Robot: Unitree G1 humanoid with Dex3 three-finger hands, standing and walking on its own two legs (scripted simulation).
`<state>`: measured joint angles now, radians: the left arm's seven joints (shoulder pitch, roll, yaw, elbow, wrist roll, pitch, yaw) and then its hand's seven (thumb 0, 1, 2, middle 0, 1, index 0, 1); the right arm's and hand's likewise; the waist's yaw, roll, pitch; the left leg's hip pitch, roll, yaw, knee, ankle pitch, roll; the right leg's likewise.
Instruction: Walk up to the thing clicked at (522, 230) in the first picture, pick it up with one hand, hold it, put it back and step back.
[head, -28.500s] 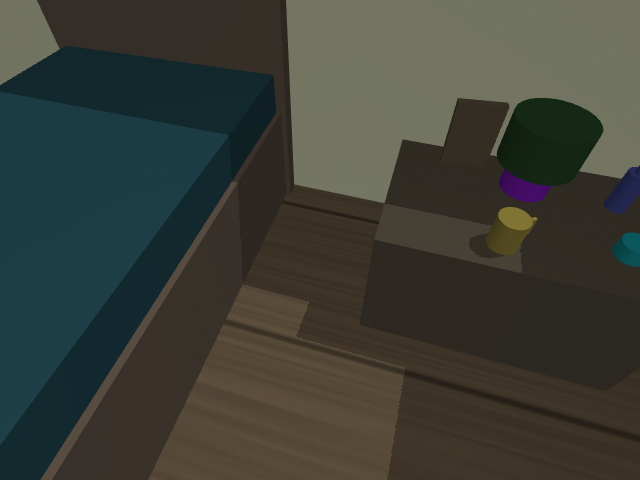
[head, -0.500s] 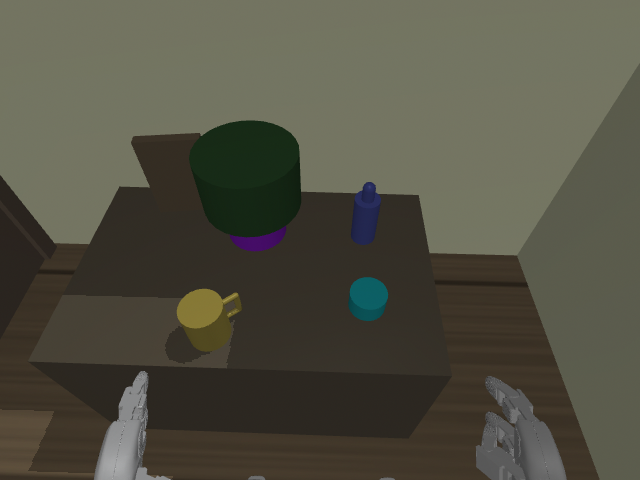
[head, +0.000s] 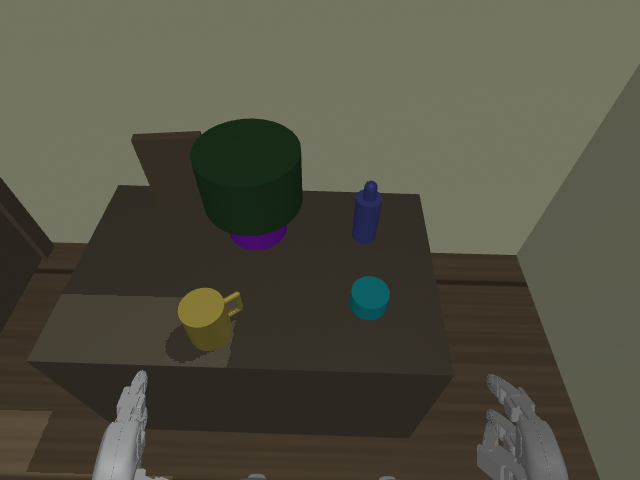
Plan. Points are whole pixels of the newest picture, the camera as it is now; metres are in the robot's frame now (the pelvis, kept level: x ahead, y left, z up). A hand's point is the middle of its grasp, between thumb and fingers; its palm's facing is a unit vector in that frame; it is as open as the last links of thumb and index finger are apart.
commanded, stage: home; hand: left
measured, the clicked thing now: (214, 315) +0.45 +0.21 -0.21
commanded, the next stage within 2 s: stand in 1.28 s
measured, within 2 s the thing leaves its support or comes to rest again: neither
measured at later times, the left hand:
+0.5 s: hand (173, 452) +0.18 +0.18 -0.04, palm faces +0.12 -0.96 -0.23, open 17.5 cm
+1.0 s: hand (174, 459) +0.17 +0.18 -0.04, palm faces +0.13 -0.96 -0.26, open 17.5 cm
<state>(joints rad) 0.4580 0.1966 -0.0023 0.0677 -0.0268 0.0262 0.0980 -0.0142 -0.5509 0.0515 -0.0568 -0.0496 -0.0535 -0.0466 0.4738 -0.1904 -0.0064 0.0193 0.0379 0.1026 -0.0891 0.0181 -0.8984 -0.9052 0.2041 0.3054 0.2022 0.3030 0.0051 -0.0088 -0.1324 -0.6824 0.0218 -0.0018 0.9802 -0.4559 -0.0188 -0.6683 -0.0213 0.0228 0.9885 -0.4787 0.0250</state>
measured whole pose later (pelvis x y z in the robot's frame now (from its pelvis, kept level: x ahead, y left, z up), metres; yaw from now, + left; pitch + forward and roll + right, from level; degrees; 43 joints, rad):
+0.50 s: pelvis +0.01 +0.00 +0.00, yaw +0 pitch +9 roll +0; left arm 0.46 0.20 -0.01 0.06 -0.02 0.04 0.10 -0.01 -0.56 0.05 -0.06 -0.05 -0.05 -0.05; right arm 0.48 -0.19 -0.01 0.01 0.03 0.11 -0.09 0.02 -0.90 -0.90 0.20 0.31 0.20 0.30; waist 0.01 -0.01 -0.14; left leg -0.68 0.02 0.00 0.98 -0.47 -0.02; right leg -0.67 -0.02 0.02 0.99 -0.49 0.03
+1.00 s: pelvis +0.00 +0.00 +0.00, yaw +1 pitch +8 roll -1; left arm 0.49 0.21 -0.01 0.02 -0.02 0.08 0.14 -0.01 -0.54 0.05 -0.06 -0.05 -0.05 -0.05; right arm 0.34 -0.22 0.00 0.35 0.03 0.04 -0.12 0.02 -0.90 -0.90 0.20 0.31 0.20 0.30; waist -0.01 0.01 -0.11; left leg -0.67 0.04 -0.03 0.99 -0.47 -0.03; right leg -0.63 -0.01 -0.01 0.96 -0.48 0.02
